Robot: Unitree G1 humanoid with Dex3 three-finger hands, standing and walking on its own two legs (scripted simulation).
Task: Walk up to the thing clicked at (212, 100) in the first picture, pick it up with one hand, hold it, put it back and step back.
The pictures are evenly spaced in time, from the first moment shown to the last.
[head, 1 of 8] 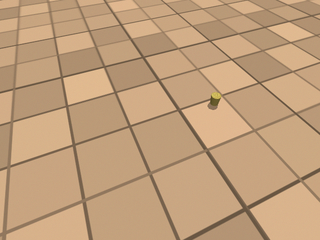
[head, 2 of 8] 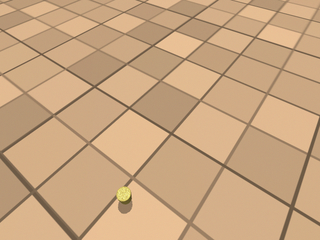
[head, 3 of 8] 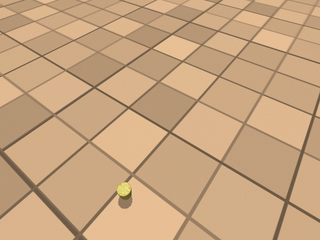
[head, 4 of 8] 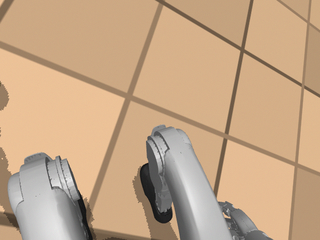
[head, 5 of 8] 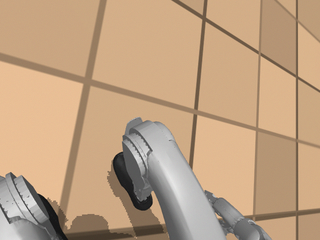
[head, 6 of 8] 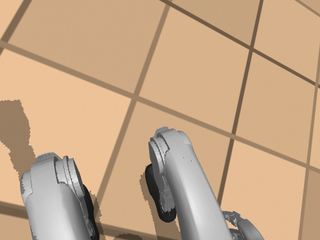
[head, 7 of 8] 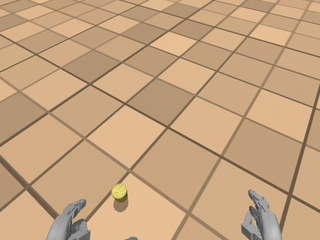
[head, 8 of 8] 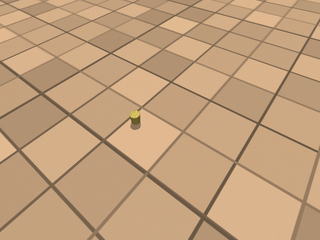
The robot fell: no
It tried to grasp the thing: yes
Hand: left
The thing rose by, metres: 0.66
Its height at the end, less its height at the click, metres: +0.00
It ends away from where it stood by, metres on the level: 0.03
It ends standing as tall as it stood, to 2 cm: yes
